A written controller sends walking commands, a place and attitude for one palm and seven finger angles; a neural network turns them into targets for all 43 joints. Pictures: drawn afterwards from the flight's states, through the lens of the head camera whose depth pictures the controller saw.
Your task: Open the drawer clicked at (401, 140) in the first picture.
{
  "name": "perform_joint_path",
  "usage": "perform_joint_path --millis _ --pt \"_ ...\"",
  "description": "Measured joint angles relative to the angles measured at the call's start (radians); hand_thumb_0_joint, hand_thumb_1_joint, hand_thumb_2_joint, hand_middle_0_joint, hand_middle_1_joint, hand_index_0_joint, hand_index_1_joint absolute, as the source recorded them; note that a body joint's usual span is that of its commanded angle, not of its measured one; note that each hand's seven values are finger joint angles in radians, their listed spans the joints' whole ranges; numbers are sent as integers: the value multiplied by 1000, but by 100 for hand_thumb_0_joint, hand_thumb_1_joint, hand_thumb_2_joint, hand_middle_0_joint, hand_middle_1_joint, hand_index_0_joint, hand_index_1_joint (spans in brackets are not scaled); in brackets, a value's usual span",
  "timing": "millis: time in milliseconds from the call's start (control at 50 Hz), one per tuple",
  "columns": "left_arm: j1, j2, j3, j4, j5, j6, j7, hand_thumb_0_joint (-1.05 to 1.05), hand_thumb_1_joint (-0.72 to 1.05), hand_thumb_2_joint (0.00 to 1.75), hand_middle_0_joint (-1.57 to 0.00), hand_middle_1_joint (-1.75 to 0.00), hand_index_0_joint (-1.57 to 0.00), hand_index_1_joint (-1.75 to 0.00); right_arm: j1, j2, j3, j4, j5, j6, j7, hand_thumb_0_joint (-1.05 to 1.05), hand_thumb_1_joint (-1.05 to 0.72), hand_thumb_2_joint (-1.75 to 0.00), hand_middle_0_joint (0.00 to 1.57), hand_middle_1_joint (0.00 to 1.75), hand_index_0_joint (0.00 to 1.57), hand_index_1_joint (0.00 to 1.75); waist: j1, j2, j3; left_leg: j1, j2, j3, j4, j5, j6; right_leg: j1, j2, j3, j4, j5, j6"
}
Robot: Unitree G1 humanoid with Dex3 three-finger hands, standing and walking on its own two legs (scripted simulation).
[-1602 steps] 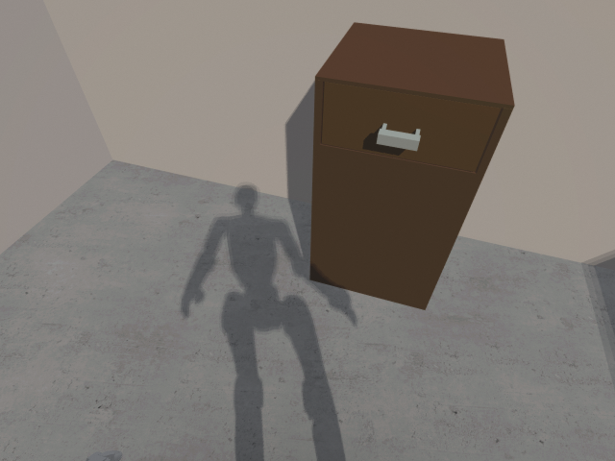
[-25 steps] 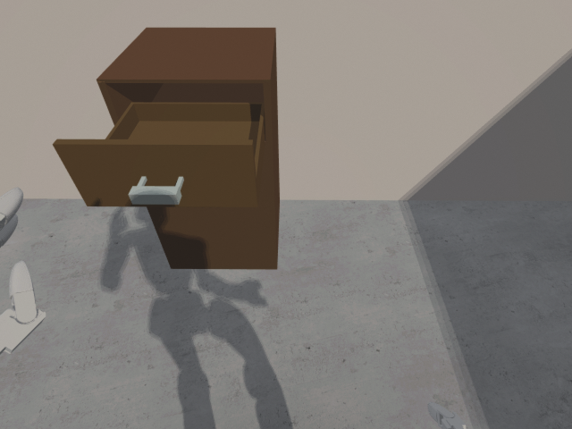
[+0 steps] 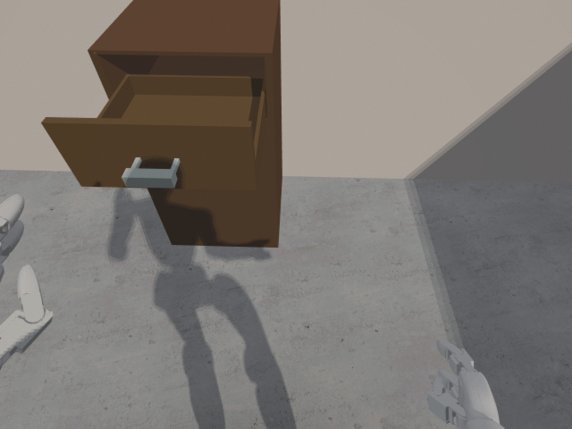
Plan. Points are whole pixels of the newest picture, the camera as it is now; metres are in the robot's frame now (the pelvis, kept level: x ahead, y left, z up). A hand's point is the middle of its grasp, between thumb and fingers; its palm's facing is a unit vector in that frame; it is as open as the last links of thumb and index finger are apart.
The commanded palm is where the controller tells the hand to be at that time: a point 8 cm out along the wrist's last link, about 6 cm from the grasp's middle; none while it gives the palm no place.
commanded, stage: stop stepping back and stand still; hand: left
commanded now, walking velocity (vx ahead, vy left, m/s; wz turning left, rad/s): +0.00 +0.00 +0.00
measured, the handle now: (153, 170) +0.60 +0.32 -0.02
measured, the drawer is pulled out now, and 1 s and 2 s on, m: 0.30 0.30 0.30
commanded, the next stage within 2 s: let the arm hang, fingers relaxed in 0.80 s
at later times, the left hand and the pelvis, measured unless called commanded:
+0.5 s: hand (18, 329) +0.18 +0.28 +0.15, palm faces +0.34 -0.84 -0.43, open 7.4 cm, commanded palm +0.12 +0.32 +0.18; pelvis -0.01 +0.04 +0.00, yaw +0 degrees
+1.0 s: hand (65, 363) +0.19 +0.29 +0.03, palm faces +0.18 -0.86 -0.47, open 7.4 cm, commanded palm none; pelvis -0.02 +0.04 +0.00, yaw +1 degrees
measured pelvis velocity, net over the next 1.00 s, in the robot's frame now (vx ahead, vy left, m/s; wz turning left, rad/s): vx -0.02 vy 0.04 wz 0.01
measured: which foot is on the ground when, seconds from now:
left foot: down 0.00-1.00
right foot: down 0.00-1.00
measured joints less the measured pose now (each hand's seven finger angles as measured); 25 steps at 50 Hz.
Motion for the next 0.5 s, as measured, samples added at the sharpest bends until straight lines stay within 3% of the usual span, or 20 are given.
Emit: perform_joint_path --millis 120,220,360,500 --pt "16 -26 -50 -9 -1 50 -9 2 89 90 -21 -30 -21 -30 0 42 37 -17 -8 3 11 1 -90 -90 20 30 20 30 -6 -9 17 7 -3 8 -8 4 14 14 -2 7 -29 19 11" --pt "44 0 -54 -71 -2 48 -9 2 89 89 -21 -30 -21 -30 22 60 57 -15 -18 8 10 1 -90 -90 20 30 21 30 0 -23 17 2 -11 7 -13 9 24 15 -8 7 -44 30 21" --pt "22 4 -17 -46 -8 40 3 2 89 89 -21 -30 -21 -30 36 54 59 6 -18 12 7 1 -90 -90 20 30 21 30 0 -16 6 -6 -20 11 -24 21 39 16 -16 10 -72 55 36" --pt "17 -22 -43 -16 -4 56 -1 2 89 90 -21 -30 -21 -30 41 42 51 10 -20 6 2 1 -90 -90 20 30 21 30 -8 -21 -1 -7 -30 22 -35 30 52 12 -25 20 -84 69 48"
